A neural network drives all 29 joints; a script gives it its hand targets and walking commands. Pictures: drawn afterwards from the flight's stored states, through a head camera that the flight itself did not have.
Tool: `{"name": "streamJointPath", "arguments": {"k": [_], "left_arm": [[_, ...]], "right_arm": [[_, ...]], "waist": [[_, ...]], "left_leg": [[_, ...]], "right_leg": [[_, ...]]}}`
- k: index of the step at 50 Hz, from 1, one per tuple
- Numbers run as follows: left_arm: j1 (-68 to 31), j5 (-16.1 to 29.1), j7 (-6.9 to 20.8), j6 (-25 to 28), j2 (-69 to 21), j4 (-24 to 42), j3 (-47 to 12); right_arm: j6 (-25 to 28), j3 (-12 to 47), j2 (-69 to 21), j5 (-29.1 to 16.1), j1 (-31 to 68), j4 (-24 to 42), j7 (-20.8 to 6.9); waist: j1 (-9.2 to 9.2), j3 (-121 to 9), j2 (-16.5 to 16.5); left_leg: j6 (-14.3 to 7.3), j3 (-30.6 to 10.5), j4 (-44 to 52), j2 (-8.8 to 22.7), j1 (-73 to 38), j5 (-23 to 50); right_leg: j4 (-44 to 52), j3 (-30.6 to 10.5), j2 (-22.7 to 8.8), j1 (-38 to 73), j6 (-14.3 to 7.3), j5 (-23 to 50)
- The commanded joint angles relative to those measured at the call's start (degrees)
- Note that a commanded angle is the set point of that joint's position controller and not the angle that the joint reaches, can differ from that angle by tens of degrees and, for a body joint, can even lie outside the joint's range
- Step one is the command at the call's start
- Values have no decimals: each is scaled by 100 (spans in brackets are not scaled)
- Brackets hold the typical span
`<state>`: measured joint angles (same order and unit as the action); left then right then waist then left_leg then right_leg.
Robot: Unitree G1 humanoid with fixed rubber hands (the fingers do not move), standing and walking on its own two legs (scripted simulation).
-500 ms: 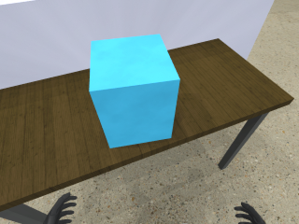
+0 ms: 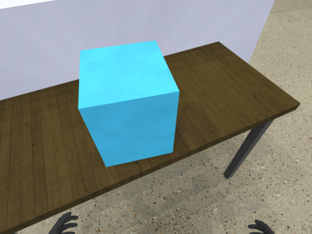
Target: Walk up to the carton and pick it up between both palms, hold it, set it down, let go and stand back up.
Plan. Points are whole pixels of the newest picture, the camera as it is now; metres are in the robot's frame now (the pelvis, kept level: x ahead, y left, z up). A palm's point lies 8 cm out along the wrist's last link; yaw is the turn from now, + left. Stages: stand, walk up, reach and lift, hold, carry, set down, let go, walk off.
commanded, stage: walk up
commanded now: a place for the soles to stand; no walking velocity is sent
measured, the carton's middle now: (130, 105) +0.43 +0.07 +0.08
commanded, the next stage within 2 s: reach and lift in 0.46 s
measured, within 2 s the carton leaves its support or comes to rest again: neither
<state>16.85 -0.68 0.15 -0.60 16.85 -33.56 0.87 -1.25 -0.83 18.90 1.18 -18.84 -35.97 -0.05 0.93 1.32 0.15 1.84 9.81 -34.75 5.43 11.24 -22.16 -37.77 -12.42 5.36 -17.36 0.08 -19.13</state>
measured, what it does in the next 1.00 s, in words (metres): stands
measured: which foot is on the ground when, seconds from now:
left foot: down 0.00-1.00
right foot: down 0.00-1.00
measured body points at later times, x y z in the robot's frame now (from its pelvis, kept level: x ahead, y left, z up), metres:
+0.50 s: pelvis +0.00 +0.01 +0.00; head +0.01 -0.01 +0.45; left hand +0.14 +0.28 -0.09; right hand +0.08 -0.28 -0.11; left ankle -0.04 +0.13 -0.73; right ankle +0.01 -0.12 -0.72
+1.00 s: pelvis -0.03 +0.00 +0.02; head -0.06 +0.01 +0.47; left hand +0.13 +0.25 -0.05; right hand +0.14 -0.24 -0.04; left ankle -0.04 +0.13 -0.72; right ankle +0.01 -0.12 -0.72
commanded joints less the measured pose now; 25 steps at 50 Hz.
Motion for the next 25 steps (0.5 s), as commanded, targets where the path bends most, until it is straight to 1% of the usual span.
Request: {"name": "streamJointPath", "arguments": {"k": [1, 3, 4, 6, 7, 8, 9, 10, 11, 12, 13, 14, 15, 16, 17, 18, 19, 20, 22, 23, 24, 25], "left_arm": [[36, 4, -30, 73, 803, 411, 268], [-15, 4, -30, 70, 805, 413, 270], [-8, 7, -33, 66, 812, 417, 266], [-39, 3, -37, 56, 793, 362, 264], [-108, -16, -35, 50, 786, 390, 268], [-69, -14, -31, 49, 748, 397, 252], [-112, -26, -33, 46, 778, 403, 262], [-46, -11, -32, 46, 756, 392, 266], [-37, 2, -26, 48, 792, 377, 271], [-106, 7, -21, 49, 843, 370, 295], [-93, 38, -21, 53, 859, 381, 301], [-89, 28, -21, 60, 890, 368, 294], [-97, 34, -21, 62, 958, 364, 311], [-71, 42, -29, 61, 987, 343, 318], [-90, 46, -38, 54, 995, 325, 307], [-107, 46, -52, 55, 1002, 298, 303], [-189, 33, -66, 51, 976, 315, 282], [-251, 25, -69, 45, 907, 287, 249], [-272, -5, -61, 45, 744, 294, 187], [-248, -16, -50, 44, 726, 306, 184], [-2465, -60, -208, -898, 689, -6, 304], [-1974, -133, -351, -1290, 485, -18, 228]], "right_arm": [[50, -243, 757, -4, -158, 458, 27], [49, -250, 759, -7, -158, 473, 27], [48, -247, 785, -20, -200, 462, 31], [34, -280, 830, -19, -160, 491, 37], [34, -281, 828, -28, -212, 487, 39], [26, -299, 874, -8, -192, 483, 38], [23, -295, 867, -5, -207, 494, 40], [16, -315, 871, 10, -171, 511, 43], [5, -313, 887, 1, -114, 532, 42], [-4, -304, 829, -3, -74, 569, 39], [-13, -283, 806, -3, -23, 570, 35], [-18, -286, 782, -3, -35, 589, 31], [-21, -272, 748, -17, -96, 587, 28], [-26, -285, 738, -5, -165, 580, 32], [-28, -286, 711, -12, -232, 593, 34], [-15, -288, 710, -11, -268, 557, 42], [13, -285, 688, -18, -320, 528, 45], [43, -296, 720, -7, -365, 514, 51], [95, -316, 809, 0, -446, 441, 64], [94, -335, 868, 3, -475, 417, 72], [1066, -865, 595, 384, 2149, -655, -220], [1348, -891, 791, 425, 1720, -1058, -454]], "waist": [[-5, -157, -93], [-1, -175, -102], [-30, -228, 16], [-22, -187, 44], [5, -167, 59], [-16, -197, 62], [4, -140, 4], [-36, -223, 8], [-61, -111, -59], [-60, -6, -60], [-74, 62, -134], [-74, 91, -106], [-51, -6, -182], [-54, -66, -344], [-9, -60, -444], [-8, -118, -433], [19, -83, -507], [44, -111, -392], [64, -196, -262], [57, -145, -222], [-209, 326, 467], [-226, 664, 244]], "left_leg": [[-469, -423, 370, 289, -360, 1219], [-466, -420, 362, 289, -384, 1234], [-481, -457, 393, 310, -459, 1213], [-534, -477, 407, 385, -522, 1296], [-570, -503, 495, 457, -464, 1286], [-628, -487, 512, 532, -477, 1233], [-671, -523, 524, 581, -411, 1233], [-706, -539, 511, 613, -433, 1125], [-661, -460, 427, 581, -349, 1030], [-613, -434, 401, 492, -211, 880], [-564, -399, 318, 407, -204, 819], [-484, -384, 257, 289, -207, 789], [-415, -384, 155, 145, -305, 750], [-367, -425, 80, 28, -347, 516], [-324, -473, 71, -45, -395, 369], [-303, -526, 132, -92, -451, 319], [-308, -581, 263, -48, -502, 374], [-353, -621, 437, 47, -661, 564], [-544, -722, 701, 416, -872, 1082], [-672, -737, 723, 625, -797, 1253], [-18, -507, 112, -211, 921, 785], [40, -593, 269, -163, 381, 760]], "right_leg": [[464, -427, -451, -258, -398, 2145], [453, -434, -441, -244, -404, 2174], [325, -457, -454, -251, -421, 2173], [208, -383, -423, -333, -407, 2241], [129, -291, -376, -290, -370, 2162], [84, -249, -364, -260, -345, 2088], [26, -209, -371, -286, -340, 2101], [13, -187, -358, -254, -341, 2013], [109, -196, -384, -283, -341, 2003], [212, -317, -402, -287, -388, 1895], [332, -450, -432, -335, -420, 1867], [457, -604, -484, -379, -459, 1855], [551, -828, -525, -384, -510, 1825], [762, -1079, -606, -444, -565, 1574], [891, -1275, -635, -460, -618, 1427], [962, -1386, -673, -474, -635, 1381], [926, -1250, -625, -514, -606, 1443], [778, -1043, -526, -576, -525, 1582], [274, -402, -271, -623, -288, 1873], [84, -203, -250, -559, -224, 1869], [161, 1215, -494, -1254, -470, 569], [165, 1408, -414, -1583, -501, 384]]}}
